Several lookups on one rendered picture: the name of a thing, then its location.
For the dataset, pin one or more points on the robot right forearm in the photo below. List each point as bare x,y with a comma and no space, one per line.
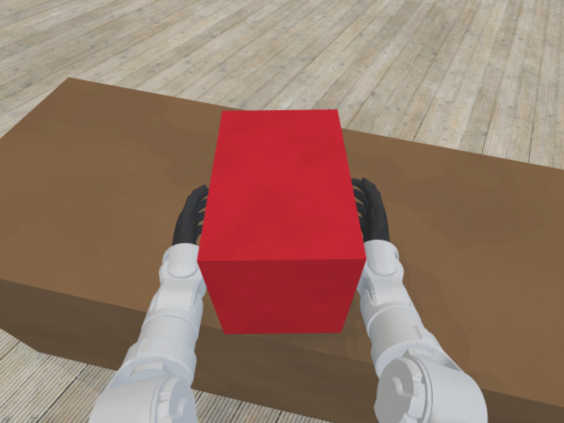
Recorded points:
392,322

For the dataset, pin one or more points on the robot right hand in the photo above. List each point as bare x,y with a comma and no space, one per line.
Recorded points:
373,223

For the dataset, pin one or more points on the pedestal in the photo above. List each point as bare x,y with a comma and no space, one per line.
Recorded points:
94,178

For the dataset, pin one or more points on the robot right upper arm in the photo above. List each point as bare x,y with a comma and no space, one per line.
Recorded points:
413,390

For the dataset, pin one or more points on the robot left forearm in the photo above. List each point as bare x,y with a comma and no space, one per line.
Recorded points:
167,340

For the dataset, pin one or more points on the carton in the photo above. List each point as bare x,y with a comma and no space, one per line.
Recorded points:
281,248

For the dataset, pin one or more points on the robot left hand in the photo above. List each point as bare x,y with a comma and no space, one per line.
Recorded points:
187,229

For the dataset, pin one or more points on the robot left upper arm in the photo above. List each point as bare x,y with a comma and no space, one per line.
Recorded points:
160,399

